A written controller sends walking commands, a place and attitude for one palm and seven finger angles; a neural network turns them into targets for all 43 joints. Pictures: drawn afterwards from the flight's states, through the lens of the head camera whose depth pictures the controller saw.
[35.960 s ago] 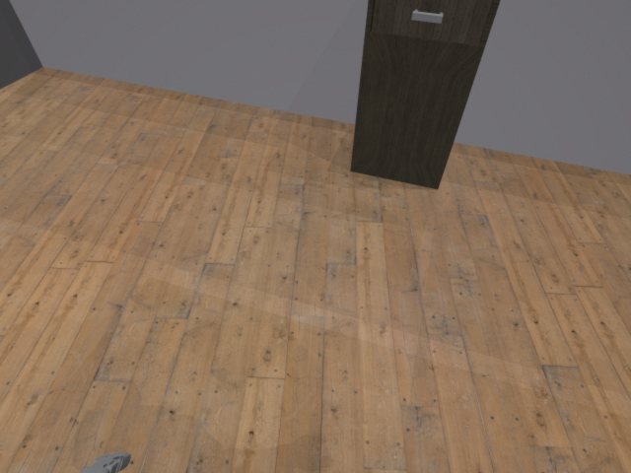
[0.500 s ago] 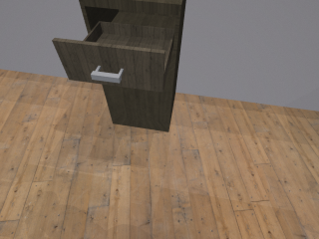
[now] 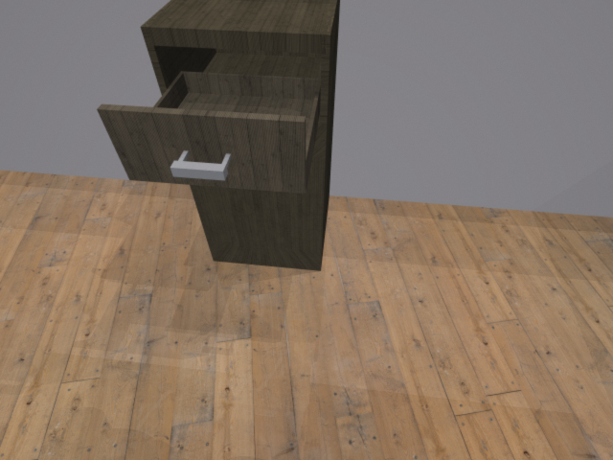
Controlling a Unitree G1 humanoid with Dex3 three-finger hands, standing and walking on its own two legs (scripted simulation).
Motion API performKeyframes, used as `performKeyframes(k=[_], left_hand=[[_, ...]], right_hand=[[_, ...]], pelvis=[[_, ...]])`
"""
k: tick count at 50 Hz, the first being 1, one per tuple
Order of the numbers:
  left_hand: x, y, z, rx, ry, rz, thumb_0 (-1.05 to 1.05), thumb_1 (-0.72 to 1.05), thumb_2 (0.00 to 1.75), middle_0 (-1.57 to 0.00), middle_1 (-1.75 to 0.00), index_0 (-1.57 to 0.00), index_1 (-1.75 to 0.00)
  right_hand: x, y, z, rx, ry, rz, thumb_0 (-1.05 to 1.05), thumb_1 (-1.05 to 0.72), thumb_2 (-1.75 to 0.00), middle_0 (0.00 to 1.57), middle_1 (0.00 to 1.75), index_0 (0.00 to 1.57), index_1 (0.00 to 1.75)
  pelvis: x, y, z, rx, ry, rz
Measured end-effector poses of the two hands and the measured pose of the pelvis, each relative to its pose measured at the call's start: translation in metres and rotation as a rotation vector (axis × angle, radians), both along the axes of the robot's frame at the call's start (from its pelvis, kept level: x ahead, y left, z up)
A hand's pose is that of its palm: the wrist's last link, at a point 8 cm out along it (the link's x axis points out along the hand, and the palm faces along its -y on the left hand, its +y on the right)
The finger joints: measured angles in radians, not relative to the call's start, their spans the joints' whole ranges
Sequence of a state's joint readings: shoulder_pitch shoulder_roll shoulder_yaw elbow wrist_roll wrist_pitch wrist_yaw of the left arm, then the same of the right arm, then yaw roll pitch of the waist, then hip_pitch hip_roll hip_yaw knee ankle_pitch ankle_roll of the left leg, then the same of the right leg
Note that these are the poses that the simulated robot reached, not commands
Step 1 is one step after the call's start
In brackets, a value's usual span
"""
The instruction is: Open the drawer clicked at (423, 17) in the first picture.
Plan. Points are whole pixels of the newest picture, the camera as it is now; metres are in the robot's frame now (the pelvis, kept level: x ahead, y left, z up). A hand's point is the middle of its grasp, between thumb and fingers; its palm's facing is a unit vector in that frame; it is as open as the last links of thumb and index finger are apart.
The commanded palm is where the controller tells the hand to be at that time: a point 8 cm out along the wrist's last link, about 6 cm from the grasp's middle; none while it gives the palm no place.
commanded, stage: let the arm hang, fingers relaxed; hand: left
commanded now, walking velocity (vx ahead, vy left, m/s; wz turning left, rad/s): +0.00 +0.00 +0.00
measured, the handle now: (202, 163) +0.64 +0.25 +0.01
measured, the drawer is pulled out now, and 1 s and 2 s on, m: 0.30 0.30 0.30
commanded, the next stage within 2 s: look to check the result in 0.12 s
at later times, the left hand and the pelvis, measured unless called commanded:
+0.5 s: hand out of the picture +0.00 +0.17 -0.17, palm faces +0.03 -0.98 -0.21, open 7.4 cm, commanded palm none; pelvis +0.01 +0.00 +0.00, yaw +0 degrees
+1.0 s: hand out of the picture +0.04 +0.18 -0.17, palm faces +0.02 -0.97 -0.23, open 7.4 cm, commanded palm none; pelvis +0.02 -0.01 +0.00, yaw +0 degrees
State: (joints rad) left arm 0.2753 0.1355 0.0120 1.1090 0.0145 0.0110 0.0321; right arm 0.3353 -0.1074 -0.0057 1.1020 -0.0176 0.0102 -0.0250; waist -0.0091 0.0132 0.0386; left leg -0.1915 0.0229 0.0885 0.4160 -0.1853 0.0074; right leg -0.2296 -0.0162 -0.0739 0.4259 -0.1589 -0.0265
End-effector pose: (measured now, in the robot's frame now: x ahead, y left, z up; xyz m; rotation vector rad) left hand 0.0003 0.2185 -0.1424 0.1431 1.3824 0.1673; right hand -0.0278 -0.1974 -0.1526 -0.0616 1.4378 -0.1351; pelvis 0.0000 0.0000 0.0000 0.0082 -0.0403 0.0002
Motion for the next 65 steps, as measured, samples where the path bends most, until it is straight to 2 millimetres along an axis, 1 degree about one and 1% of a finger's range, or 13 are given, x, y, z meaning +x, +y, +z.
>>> performKeyframes(k=[11, 16, 21, 27, 39, 46, 57, 65], left_hand=[[-0.008, 0.003, 0.001, 0.005, 0.038, 0.010, 0.01, 0.91, 0.90, -0.20, -0.30, -0.20, -0.30], [-0.010, 0.003, 0.002, 0.009, 0.053, 0.014, 0.01, 0.91, 0.90, -0.20, -0.30, -0.20, -0.30], [-0.008, 0.003, 0.002, 0.012, 0.057, 0.014, 0.01, 0.91, 0.90, -0.20, -0.30, -0.20, -0.30], [0.000, 0.002, 0.003, 0.014, 0.046, 0.010, 0.01, 0.91, 0.90, -0.20, -0.30, -0.20, -0.30], [0.025, 0.002, 0.005, 0.023, -0.001, -0.007, 0.01, 0.91, 0.90, -0.20, -0.30, -0.20, -0.30], [0.035, 0.005, 0.007, 0.032, -0.014, -0.015, 0.01, 0.91, 0.90, -0.20, -0.30, -0.20, -0.30], [0.044, 0.009, 0.009, 0.046, -0.009, -0.022, 0.01, 0.91, 0.90, -0.20, -0.30, -0.20, -0.30], [0.051, 0.013, 0.010, 0.053, -0.011, -0.025, 0.01, 0.91, 0.90, -0.20, -0.30, -0.20, -0.30]], right_hand=[[-0.005, -0.006, 0.002, -0.019, 0.031, -0.006, 0.01, -0.91, -0.90, 0.20, 0.30, 0.20, 0.30], [-0.001, -0.008, 0.001, -0.021, 0.031, -0.004, 0.01, -0.91, -0.90, 0.20, 0.30, 0.20, 0.30], [0.007, -0.011, 0.001, -0.021, 0.023, 0.001, 0.01, -0.91, -0.90, 0.20, 0.30, 0.20, 0.30], [0.018, -0.015, 0.002, -0.026, 0.007, 0.007, 0.01, -0.91, -0.90, 0.20, 0.30, 0.20, 0.30], [0.038, -0.027, 0.004, -0.044, -0.026, 0.014, 0.01, -0.91, -0.90, 0.20, 0.30, 0.20, 0.30], [0.044, -0.034, 0.005, -0.054, -0.027, 0.020, 0.01, -0.91, -0.90, 0.20, 0.30, 0.20, 0.30], [0.049, -0.041, 0.006, -0.064, -0.014, 0.025, 0.01, -0.91, -0.90, 0.20, 0.30, 0.20, 0.30], [0.058, -0.046, 0.008, -0.076, -0.018, 0.031, 0.01, -0.91, -0.90, 0.20, 0.30, 0.20, 0.30]], pelvis=[[0.003, 0.001, 0.001, 0.000, 0.003, -0.002], [0.005, 0.000, 0.001, 0.001, 0.004, -0.002], [0.007, -0.001, 0.001, 0.001, 0.005, -0.002], [0.010, -0.003, 0.002, 0.000, 0.006, -0.001], [0.017, -0.007, 0.003, -0.001, 0.002, -0.002], [0.019, -0.009, 0.003, -0.001, 0.003, -0.002], [0.025, -0.011, 0.004, -0.002, 0.008, -0.003], [0.030, -0.012, 0.005, -0.003, 0.011, -0.003]])
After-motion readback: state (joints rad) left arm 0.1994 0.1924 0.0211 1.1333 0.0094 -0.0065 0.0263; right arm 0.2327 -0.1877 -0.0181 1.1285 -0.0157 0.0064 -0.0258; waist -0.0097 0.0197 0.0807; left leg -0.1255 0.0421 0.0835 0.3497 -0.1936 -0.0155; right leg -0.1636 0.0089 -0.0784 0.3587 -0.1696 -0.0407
